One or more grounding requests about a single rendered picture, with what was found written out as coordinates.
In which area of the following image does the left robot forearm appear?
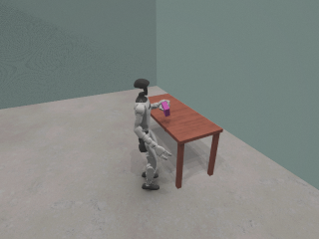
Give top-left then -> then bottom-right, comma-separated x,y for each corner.
151,103 -> 160,110

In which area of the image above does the sponge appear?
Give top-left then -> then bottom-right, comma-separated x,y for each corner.
161,101 -> 170,117

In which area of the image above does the right robot forearm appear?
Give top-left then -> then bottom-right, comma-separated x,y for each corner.
135,127 -> 158,149

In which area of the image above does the right robot upper arm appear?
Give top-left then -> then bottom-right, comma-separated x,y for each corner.
134,104 -> 146,131

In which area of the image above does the robot left thigh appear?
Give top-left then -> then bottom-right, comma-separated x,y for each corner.
150,130 -> 158,156

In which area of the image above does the right robot shin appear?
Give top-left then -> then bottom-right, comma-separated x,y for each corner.
146,166 -> 157,186

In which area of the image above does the right robot hand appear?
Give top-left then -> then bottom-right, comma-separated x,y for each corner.
155,145 -> 171,160

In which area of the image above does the table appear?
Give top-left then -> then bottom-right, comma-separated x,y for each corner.
148,94 -> 223,189

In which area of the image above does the left robot hand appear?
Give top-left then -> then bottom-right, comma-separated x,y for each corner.
159,100 -> 170,111

